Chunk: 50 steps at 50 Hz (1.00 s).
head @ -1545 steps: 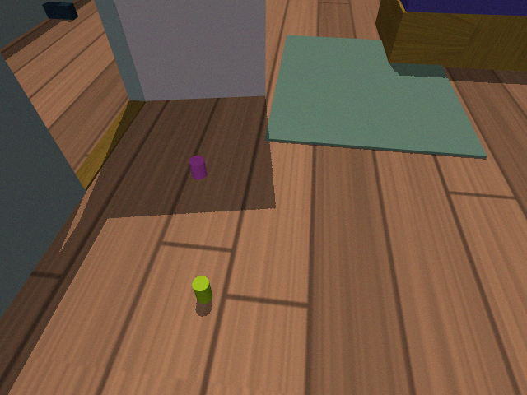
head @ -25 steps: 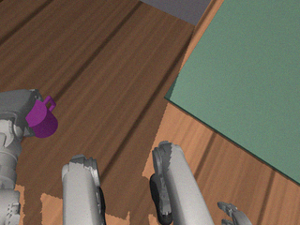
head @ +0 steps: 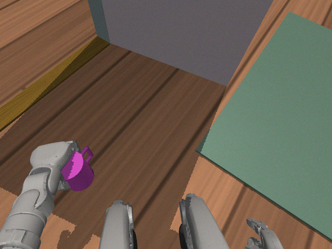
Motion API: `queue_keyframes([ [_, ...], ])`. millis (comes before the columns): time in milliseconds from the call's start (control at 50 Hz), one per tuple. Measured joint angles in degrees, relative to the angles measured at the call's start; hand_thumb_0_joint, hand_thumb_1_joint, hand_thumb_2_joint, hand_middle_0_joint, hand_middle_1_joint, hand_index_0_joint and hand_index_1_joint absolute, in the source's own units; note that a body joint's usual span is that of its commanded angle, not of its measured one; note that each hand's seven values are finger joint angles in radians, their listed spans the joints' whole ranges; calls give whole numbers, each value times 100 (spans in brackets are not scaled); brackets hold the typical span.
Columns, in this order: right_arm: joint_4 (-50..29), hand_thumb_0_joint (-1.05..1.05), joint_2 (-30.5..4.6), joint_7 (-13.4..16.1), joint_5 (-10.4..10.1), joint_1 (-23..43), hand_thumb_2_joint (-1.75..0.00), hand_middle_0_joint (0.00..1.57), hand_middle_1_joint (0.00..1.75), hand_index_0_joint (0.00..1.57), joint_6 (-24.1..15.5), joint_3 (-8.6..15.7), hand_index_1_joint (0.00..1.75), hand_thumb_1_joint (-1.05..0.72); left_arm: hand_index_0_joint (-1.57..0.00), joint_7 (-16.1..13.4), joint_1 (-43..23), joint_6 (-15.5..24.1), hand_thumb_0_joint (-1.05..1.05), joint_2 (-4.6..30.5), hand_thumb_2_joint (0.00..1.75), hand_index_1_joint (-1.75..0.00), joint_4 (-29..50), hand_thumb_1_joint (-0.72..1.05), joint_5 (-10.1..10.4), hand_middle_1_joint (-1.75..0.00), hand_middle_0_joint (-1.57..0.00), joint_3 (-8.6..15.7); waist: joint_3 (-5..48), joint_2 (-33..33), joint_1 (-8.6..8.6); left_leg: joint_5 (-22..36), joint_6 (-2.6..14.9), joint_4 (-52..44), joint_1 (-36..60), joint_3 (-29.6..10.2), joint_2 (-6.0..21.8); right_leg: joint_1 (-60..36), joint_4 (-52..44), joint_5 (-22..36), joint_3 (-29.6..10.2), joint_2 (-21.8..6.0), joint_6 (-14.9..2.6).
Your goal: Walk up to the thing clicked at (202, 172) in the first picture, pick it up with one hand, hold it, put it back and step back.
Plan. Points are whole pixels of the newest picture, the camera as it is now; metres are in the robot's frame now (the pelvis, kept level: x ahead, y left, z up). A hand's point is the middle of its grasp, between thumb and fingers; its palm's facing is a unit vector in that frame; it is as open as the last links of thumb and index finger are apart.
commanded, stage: lift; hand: left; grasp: from above
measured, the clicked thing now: (78, 166) +0.38 +0.22 -0.15
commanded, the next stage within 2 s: hold in 0.70 s
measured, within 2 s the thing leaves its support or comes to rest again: neither
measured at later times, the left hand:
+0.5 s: hand (46, 161) +0.34 +0.23 +0.02, palm faces -0.47 -0.09 -0.88, open 10.7 cm
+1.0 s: hand (33, 148) +0.35 +0.23 +0.08, palm faces -0.48 -0.07 -0.87, open 10.7 cm
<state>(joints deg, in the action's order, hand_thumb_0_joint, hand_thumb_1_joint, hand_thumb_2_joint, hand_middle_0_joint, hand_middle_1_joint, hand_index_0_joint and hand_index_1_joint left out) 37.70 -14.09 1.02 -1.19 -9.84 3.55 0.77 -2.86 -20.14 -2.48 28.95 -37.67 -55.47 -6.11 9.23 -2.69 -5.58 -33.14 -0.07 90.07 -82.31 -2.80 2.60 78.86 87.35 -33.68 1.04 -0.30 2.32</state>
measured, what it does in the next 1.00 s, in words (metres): rises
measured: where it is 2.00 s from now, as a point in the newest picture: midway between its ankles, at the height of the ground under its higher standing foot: outside the picture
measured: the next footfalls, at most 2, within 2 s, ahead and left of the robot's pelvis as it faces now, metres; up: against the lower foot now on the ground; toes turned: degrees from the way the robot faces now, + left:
none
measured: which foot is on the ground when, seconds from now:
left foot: down 0.00-1.00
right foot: down 0.00-1.00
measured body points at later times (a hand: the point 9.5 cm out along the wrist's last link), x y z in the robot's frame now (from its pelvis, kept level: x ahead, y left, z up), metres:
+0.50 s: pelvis +0.03 +0.00 +0.12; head +0.11 +0.00 +0.57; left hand +0.36 +0.23 +0.07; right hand +0.12 -0.28 +0.00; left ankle +0.07 +0.12 -0.55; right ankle +0.06 -0.14 -0.55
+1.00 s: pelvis +0.06 +0.00 +0.16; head +0.11 +0.00 +0.61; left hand +0.37 +0.23 +0.13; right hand +0.16 -0.27 +0.04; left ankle +0.07 +0.12 -0.55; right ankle +0.06 -0.14 -0.55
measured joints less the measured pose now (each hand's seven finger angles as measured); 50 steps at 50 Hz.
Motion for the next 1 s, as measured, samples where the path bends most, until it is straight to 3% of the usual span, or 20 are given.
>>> queue_keyframes([
  [200,281,1,24,165,-55,-262,-90,21,30,20,-247,23,30,-90,-60,-258,256,107,-1,-314,58,-60,-599,-7,-68,-74,-78,-249,-135,27,87,384,-31,-1512,1741,85,9,-1702,-1493,400,-10,-8,-48],
  [340,428,1,-17,203,-31,-388,-90,20,30,20,-346,68,30,-90,-60,-557,363,150,-1,-519,57,-60,-848,-7,-205,-74,-78,-338,-279,87,102,637,-44,-2387,2669,149,8,-2601,-2350,660,-36,-15,-65],
  [480,482,1,-45,188,-17,-434,-90,20,30,20,-323,95,30,-90,-61,-703,351,75,-2,-612,58,-60,-906,-8,-214,-73,-79,-365,-449,115,115,872,-51,-3161,3469,219,4,-3370,-3104,903,-74,-21,-69],
  [740,474,1,-5,124,-64,-452,-90,20,30,20,-216,180,30,-90,-59,-568,346,3,-2,-713,60,-60,-1086,-7,-116,-73,-79,-372,-577,100,174,1188,-41,-4273,4624,324,-25,-4488,-4199,1233,-136,-50,-54],
  [1000,471,1,-28,114,-73,-368,-90,20,30,20,-166,223,30,-90,-59,-495,638,98,-1,-731,58,-60,-755,-5,-319,-72,-80,-491,-651,128,276,1345,-29,-4893,5336,373,-69,-5186,-4806,1390,-161,-93,-37],
])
